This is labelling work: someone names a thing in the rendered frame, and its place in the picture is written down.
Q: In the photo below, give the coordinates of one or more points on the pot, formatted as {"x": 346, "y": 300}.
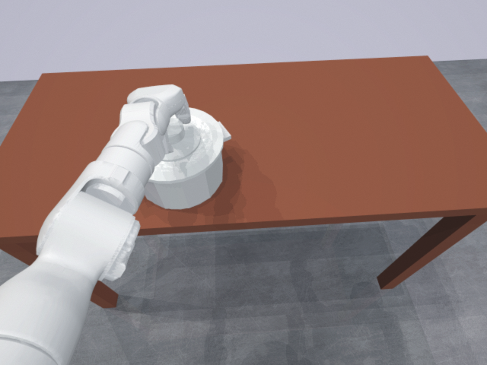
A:
{"x": 189, "y": 193}

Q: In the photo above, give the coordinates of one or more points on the lid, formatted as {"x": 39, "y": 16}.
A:
{"x": 197, "y": 152}

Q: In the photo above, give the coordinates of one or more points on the robot left upper arm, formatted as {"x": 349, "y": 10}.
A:
{"x": 43, "y": 309}

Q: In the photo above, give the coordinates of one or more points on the left robot hand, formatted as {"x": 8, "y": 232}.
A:
{"x": 175, "y": 101}

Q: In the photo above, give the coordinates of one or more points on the table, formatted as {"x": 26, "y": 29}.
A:
{"x": 314, "y": 142}

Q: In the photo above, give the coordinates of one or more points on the left robot forearm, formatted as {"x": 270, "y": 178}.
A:
{"x": 119, "y": 175}

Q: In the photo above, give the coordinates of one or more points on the knob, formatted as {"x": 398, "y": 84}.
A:
{"x": 175, "y": 131}

